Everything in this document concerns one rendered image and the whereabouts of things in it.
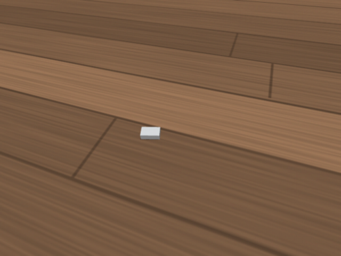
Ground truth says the small box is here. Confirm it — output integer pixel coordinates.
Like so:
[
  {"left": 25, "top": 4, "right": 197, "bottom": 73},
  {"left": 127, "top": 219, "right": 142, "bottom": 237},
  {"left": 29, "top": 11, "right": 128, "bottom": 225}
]
[{"left": 140, "top": 127, "right": 160, "bottom": 139}]

